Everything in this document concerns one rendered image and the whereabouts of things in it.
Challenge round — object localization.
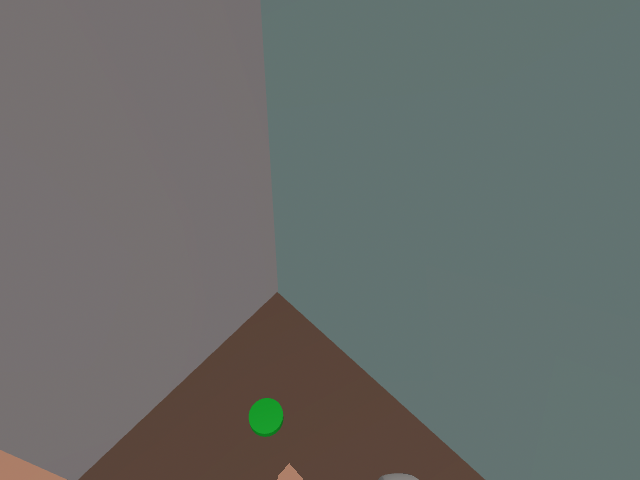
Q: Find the tin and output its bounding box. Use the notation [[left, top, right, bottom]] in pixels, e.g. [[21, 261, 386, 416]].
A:
[[249, 398, 283, 437]]

